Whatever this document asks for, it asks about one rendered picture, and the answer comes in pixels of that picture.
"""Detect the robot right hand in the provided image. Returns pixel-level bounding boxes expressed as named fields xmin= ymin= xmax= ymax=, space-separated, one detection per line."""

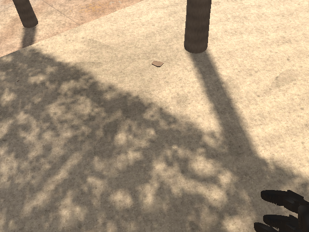
xmin=254 ymin=189 xmax=309 ymax=232

